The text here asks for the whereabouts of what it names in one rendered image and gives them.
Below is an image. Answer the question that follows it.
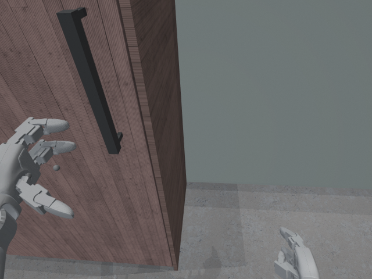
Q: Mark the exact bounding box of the robot right hand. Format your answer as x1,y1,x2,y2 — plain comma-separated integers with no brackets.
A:
274,227,320,279

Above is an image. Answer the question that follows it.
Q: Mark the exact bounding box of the robot left hand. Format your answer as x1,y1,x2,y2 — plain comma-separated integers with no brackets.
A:
0,117,77,219

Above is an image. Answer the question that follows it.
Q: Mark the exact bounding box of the left robot forearm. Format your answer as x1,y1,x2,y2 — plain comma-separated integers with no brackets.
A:
0,193,22,279

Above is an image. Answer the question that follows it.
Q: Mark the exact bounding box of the handle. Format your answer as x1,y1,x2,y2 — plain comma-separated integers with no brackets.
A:
56,7,123,154

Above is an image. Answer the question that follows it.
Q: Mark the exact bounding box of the wardrobe door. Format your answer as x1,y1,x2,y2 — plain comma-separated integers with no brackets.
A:
0,0,173,267

